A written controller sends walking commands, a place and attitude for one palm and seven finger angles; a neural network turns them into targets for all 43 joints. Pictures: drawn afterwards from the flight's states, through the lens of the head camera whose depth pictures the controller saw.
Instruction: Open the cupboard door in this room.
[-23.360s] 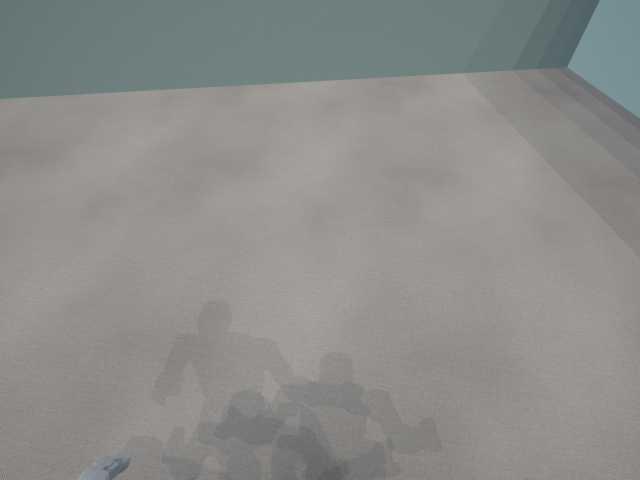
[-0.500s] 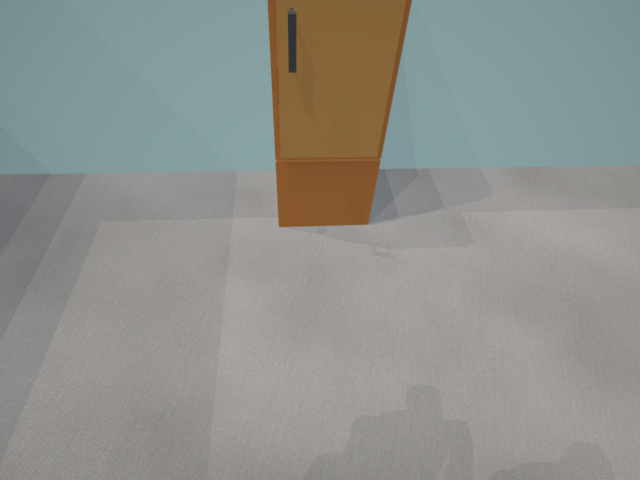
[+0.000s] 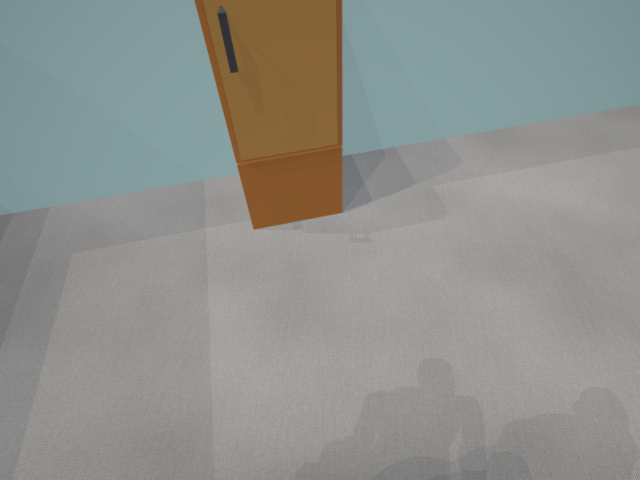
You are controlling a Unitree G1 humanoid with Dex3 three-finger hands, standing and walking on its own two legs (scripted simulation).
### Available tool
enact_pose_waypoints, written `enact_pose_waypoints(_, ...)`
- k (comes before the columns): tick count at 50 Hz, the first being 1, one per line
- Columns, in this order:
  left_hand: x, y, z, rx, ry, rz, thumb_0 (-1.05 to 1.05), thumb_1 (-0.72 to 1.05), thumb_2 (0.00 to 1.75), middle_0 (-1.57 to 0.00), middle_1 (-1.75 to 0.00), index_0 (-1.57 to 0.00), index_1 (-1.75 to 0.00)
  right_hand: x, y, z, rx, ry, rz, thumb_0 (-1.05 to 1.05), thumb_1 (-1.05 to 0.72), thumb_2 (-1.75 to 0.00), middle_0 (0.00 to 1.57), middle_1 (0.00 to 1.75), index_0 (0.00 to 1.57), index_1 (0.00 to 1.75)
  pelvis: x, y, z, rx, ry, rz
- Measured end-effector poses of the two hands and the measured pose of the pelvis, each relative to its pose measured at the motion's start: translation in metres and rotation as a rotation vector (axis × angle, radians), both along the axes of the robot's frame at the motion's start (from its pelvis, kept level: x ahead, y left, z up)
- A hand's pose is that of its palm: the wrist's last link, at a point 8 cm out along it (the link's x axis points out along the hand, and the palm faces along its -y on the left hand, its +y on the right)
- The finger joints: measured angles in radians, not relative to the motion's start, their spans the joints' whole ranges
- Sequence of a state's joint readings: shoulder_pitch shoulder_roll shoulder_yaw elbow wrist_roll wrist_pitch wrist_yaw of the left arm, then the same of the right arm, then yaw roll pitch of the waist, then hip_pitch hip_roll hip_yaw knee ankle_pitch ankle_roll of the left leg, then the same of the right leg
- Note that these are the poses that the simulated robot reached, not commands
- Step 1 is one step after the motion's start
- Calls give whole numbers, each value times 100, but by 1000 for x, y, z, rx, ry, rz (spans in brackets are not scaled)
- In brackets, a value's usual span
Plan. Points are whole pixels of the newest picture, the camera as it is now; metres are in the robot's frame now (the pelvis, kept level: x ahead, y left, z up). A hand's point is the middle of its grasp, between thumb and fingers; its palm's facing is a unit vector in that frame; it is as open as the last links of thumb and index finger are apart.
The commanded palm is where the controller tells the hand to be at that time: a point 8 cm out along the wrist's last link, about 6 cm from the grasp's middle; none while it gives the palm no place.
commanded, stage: walk to a spot facing it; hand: left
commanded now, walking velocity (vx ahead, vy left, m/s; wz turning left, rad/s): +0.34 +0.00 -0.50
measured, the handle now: (227, 39) +1.17 +0.32 +0.04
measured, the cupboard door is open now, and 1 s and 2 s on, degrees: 0 0 0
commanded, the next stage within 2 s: turn to face it in 0.84 s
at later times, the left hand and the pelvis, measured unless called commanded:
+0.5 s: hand out of the picture +0.10 +0.09 -0.16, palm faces -0.03 -0.99 -0.15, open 7.4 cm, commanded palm none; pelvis +0.16 -0.06 +0.00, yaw -9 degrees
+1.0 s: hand (292, 261) +0.55 +0.10 -0.16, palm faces -0.28 -0.94 -0.21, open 7.4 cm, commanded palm none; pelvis +0.37 -0.05 +0.00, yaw -19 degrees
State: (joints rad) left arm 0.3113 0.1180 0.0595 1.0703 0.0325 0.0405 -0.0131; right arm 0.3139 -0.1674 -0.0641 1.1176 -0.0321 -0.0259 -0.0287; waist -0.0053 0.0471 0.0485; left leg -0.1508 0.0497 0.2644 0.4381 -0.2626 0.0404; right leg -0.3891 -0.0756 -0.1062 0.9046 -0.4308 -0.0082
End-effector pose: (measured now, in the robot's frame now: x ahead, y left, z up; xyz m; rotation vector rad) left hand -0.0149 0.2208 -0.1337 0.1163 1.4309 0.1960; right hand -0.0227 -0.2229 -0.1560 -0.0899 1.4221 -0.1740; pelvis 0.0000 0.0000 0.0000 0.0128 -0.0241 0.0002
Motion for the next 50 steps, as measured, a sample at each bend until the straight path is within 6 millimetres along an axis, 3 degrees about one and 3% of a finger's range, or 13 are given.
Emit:
enact_pose_waypoints(4,50,-7,7,40,-88,-50,0,91,90,-20,-30,-19,-30,6,-23,-8,4,1,-36,0,-91,-90,20,30,20,29,15,-17,-3,8,2,-41)
enact_pose_waypoints(8,90,-20,-2,81,-179,-86,0,91,90,-20,-30,-19,-30,31,-53,-25,8,-13,-43,1,-91,-90,20,30,20,29,35,-43,-20,7,7,-68)
enact_pose_waypoints(11,97,-35,-3,76,-175,-81,0,91,90,-19,-30,-19,-30,70,-72,-17,-5,-57,-28,1,-91,-90,20,30,20,29,49,-55,-17,-5,6,-86)
enact_pose_waypoints(18,95,-70,3,-7,-7,-109,0,91,90,-20,-30,-20,-30,187,-98,24,-51,-283,-20,1,-91,-90,19,30,20,29,96,-69,3,7,26,-143)
enact_pose_waypoints(25,116,-80,0,-46,105,-74,0,90,90,-20,-30,-20,-30,278,-90,27,-52,-309,24,0,-91,-90,19,30,20,29,160,-64,1,-7,34,-151)
enact_pose_waypoints(31,157,-64,-17,-63,214,-61,0,90,90,-20,-30,-20,-30,359,-60,13,-41,-327,50,1,-91,-90,19,30,20,29,231,-48,-18,-21,34,-173)
enact_pose_waypoints(33,184,-53,-26,-67,235,-82,0,90,90,-20,-30,-20,-30,373,-52,9,-53,-346,26,1,-91,-90,20,30,20,29,253,-42,-24,-25,25,-185)
enact_pose_waypoints(35,223,-42,-29,-55,206,-120,0,90,90,-20,-30,-20,-30,371,-46,10,-54,-329,-16,0,-91,-90,20,30,20,29,271,-38,-21,-22,9,-211)
enact_pose_waypoints(37,273,-33,-27,-40,142,-165,0,90,90,-20,-30,-20,-30,360,-42,12,-58,-287,-67,0,-91,-90,20,30,20,29,287,-35,-15,-22,0,-231)
enact_pose_waypoints(41,381,-25,-20,-17,-27,-258,0,91,90,-20,-30,-19,-30,337,-56,25,-129,-220,-181,-3,-96,-90,20,30,21,30,316,-34,-4,-19,-2,-267)
enact_pose_waypoints(46,499,-41,-6,-12,-213,-339,0,91,90,-19,-30,-19,-30,306,-57,29,-136,-80,-258,-2,-94,-90,20,30,20,29,350,-41,1,-13,5,-308)
enact_pose_waypoints(50,569,-72,3,-24,-292,-419,0,91,90,-19,-30,-19,-30,291,-50,26,-104,4,-322,-1,-93,-90,20,30,20,29,374,-53,1,-14,8,-333)
